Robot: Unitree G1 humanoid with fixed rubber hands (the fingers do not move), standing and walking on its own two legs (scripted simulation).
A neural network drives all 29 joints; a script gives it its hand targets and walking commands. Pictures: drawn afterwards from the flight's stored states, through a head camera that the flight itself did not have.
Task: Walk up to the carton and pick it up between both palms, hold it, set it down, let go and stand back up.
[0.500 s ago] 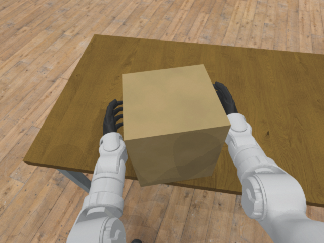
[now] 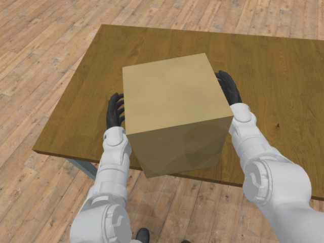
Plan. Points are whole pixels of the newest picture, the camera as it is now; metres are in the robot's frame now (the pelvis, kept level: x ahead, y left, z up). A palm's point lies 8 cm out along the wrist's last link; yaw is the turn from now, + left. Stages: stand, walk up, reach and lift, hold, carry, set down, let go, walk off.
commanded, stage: set down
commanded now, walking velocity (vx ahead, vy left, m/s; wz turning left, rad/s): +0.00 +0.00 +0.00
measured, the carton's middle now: (173, 120) +0.41 +0.06 +0.00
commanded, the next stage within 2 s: none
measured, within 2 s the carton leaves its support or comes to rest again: rests again in 0.32 s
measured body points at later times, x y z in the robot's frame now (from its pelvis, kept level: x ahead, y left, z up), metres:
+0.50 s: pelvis +0.01 +0.00 +0.00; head +0.10 +0.00 +0.44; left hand +0.38 +0.21 +0.02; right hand +0.48 -0.08 +0.04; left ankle +0.01 +0.16 -0.74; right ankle +0.00 -0.07 -0.74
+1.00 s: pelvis +0.01 +0.00 +0.00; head +0.11 +0.01 +0.44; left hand +0.38 +0.21 +0.02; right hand +0.48 -0.08 +0.03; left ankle +0.01 +0.16 -0.74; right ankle +0.00 -0.07 -0.74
